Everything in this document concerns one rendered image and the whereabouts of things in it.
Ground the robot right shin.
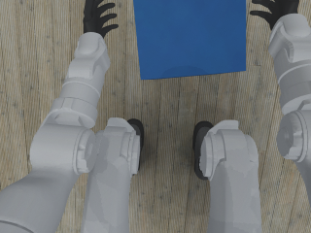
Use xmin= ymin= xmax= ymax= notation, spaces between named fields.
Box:
xmin=199 ymin=119 xmax=259 ymax=173

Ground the right robot upper arm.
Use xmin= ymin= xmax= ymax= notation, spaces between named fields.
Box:
xmin=276 ymin=110 xmax=311 ymax=209

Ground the left robot thigh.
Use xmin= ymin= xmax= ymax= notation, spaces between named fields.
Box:
xmin=80 ymin=126 xmax=140 ymax=233

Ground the robot right hand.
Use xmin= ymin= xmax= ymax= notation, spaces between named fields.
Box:
xmin=250 ymin=0 xmax=299 ymax=31

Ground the right robot forearm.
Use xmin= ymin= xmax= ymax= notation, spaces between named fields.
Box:
xmin=268 ymin=13 xmax=311 ymax=115

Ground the left robot forearm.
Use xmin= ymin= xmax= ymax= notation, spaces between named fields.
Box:
xmin=29 ymin=32 xmax=111 ymax=165

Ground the carton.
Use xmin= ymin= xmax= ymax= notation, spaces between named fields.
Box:
xmin=133 ymin=0 xmax=247 ymax=80

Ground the left robot upper arm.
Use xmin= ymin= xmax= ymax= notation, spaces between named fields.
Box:
xmin=0 ymin=123 xmax=97 ymax=233

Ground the robot left hand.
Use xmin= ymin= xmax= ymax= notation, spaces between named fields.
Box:
xmin=83 ymin=0 xmax=119 ymax=39

